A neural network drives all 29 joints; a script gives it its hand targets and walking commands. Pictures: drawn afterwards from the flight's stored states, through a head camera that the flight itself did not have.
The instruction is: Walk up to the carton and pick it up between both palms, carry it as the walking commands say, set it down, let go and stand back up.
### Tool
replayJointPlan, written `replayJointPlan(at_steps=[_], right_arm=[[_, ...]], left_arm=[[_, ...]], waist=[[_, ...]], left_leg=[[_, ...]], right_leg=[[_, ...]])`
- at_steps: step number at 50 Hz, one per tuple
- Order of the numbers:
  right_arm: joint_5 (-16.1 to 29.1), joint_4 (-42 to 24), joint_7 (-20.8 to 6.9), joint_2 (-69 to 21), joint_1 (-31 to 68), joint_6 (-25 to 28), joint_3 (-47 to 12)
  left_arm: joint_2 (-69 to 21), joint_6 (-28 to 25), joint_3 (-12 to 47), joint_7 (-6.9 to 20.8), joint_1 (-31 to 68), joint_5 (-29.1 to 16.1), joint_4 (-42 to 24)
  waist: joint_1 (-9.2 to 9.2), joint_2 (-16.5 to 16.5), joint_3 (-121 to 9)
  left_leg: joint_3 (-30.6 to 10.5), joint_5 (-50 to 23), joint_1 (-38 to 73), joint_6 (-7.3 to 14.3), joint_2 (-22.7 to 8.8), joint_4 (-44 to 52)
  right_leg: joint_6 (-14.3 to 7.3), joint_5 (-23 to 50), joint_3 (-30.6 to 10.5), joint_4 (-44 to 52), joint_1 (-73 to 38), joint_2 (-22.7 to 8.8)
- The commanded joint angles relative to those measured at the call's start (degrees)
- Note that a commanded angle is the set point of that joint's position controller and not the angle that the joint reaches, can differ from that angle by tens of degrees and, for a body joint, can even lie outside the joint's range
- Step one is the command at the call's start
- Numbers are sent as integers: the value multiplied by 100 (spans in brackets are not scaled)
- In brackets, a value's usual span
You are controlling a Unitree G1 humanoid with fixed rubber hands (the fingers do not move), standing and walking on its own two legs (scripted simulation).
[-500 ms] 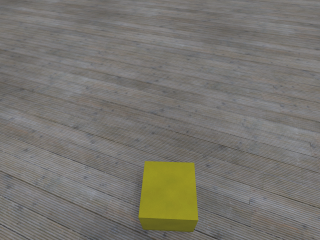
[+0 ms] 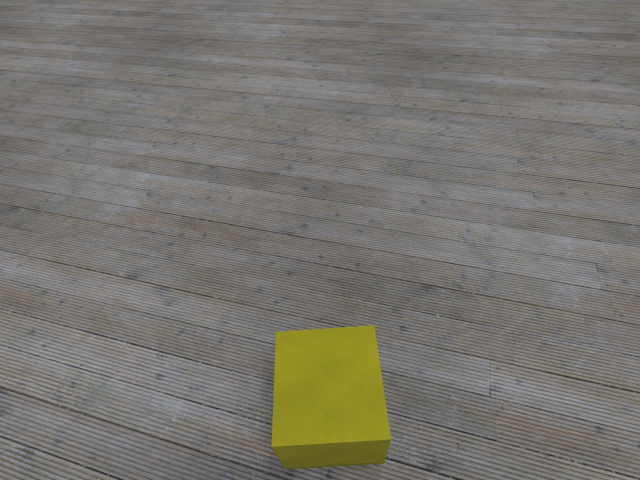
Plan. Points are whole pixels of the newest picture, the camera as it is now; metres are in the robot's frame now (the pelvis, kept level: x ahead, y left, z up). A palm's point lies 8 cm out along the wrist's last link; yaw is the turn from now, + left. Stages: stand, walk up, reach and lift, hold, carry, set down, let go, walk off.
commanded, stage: walk up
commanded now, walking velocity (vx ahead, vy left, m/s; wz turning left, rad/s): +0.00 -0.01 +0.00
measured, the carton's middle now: (329, 397) +0.45 +0.02 -0.66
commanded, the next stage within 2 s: stand in 0.38 s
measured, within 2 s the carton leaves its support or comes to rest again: neither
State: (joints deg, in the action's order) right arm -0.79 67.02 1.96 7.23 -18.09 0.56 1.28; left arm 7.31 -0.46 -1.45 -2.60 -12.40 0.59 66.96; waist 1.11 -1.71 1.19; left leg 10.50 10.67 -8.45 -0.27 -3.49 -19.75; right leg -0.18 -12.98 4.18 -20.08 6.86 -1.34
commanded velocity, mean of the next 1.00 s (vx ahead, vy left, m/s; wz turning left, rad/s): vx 0.00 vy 0.00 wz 0.00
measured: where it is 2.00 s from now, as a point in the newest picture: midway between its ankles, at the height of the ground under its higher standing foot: outside the picture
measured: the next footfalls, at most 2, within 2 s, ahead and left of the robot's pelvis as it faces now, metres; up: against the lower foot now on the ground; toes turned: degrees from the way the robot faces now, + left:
none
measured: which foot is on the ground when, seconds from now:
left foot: down 0.00-1.00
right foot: down 0.00-1.00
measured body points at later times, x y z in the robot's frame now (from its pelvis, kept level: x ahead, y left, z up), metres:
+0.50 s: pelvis +0.01 -0.02 +0.00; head +0.03 -0.03 +0.45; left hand -0.01 +0.20 -0.16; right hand +0.00 -0.24 -0.17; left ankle +0.00 +0.12 -0.75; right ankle -0.02 -0.11 -0.75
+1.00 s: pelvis +0.00 +0.01 -0.04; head +0.09 +0.01 +0.41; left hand +0.15 +0.21 -0.16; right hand +0.13 -0.20 -0.17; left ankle +0.00 +0.12 -0.75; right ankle -0.02 -0.12 -0.75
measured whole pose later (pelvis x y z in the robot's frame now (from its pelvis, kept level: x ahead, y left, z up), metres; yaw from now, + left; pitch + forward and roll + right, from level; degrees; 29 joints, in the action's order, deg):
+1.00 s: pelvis +0.00 +0.01 -0.04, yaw -3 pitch +16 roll +0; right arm -2.1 29.4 -1.6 6.1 -5.2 -32.9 3.1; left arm 5.5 33.4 -4.6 -0.3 -6.5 2.2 25.5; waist -0.6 0.4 -6.0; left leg 1.4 19.1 -38.5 0.6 -0.5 -41.3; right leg 0.5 -20.2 -1.1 -41.0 37.1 0.2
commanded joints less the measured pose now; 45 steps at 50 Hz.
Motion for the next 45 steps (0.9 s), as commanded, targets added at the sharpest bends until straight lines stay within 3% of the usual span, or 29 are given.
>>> replayJointPlan(at_steps=[1,12,29,30,31,32,33,34,35,36,37,39,41,43,45], right_arm=[[1,-57,14,395,-403,22,88],[1,-10,59,435,-342,4,94],[-16,-62,72,450,-321,-10,68],[919,-2072,77,1365,1689,-274,-300],[812,-3165,213,1103,3700,-675,-372],[754,-2797,238,854,3498,-1112,-641],[759,-2889,269,875,3060,-1589,-647],[817,-2695,304,875,2568,-2105,-611],[838,-2605,306,784,2011,-2698,-576],[851,-2748,292,774,1712,-3167,-458],[799,-2752,265,684,1348,-3614,-437],[717,-2864,174,650,846,-4205,-373],[601,-2966,79,526,695,-4292,-204],[263,-3364,-69,425,899,-4014,76],[-6,-3832,-204,312,1257,-3721,186]], left_arm=[[470,-57,-47,2,-428,3,70],[510,-94,-71,-12,-677,-14,149],[524,-84,-85,-23,-844,-36,78],[1403,95,63,55,1166,-541,-1932],[1358,500,135,-18,2789,-385,-3169],[1075,1016,428,-95,2454,-438,-3071],[1100,1571,457,-158,2221,-585,-3396],[1157,2158,353,-176,1839,-603,-3191],[1160,2789,291,-115,1235,-567,-2887],[1165,3281,245,-64,942,-604,-2957],[1130,3675,230,15,585,-640,-2827],[821,4156,260,95,88,-584,-2862],[506,4249,242,114,49,-455,-3385],[497,3999,-86,162,346,-197,-3944],[491,3669,-371,207,733,71,-4357]], waist=[[-74,473,314],[-83,224,306],[-132,222,246],[310,560,-751],[98,896,-1046],[-188,736,-988],[-326,691,-1306],[-427,515,-1034],[-527,79,-577],[-543,21,-540],[-434,151,-665],[-137,349,-1467],[27,311,-2077],[59,248,-2126],[-44,218,-2114]], left_leg=[[-500,-413,84,-53,-548,344],[-399,-544,258,-132,-556,285],[-372,-703,185,-148,-609,233],[-1131,980,-1644,565,260,-1088],[-586,946,-1380,536,527,-1509],[-646,1059,-1566,532,436,-1546],[-657,1030,-1349,593,324,-1536],[-728,676,-1210,525,372,-1595],[-783,292,-1365,386,405,-1619],[-839,57,-1425,378,449,-1657],[-906,-224,-1486,400,483,-1695],[-1187,-1429,-1464,444,489,-1833],[-1434,-2309,-1197,433,446,-1769],[-1328,-2342,-1147,367,458,-1652],[-1181,-2249,-1393,319,438,-1828]], right_leg=[[-69,771,-609,617,213,-745],[-68,1408,-539,456,162,-655],[-69,1679,-440,273,139,-572],[73,-875,-996,-611,2471,-65],[-139,-1140,-550,-665,2309,-335],[-218,-1438,-362,-798,2371,-301],[-292,-1562,-284,-841,2652,-310],[-343,-1380,-384,-869,2886,-335],[-289,-830,-569,-982,2875,-229],[-284,-332,-781,-1010,2843,-198],[-287,247,-907,-1069,2723,-154],[-295,2290,-971,-1404,2144,35],[-313,3181,-947,-1484,1818,131],[-256,3193,-992,-1384,1573,103],[-164,2821,-891,-1549,1804,106]])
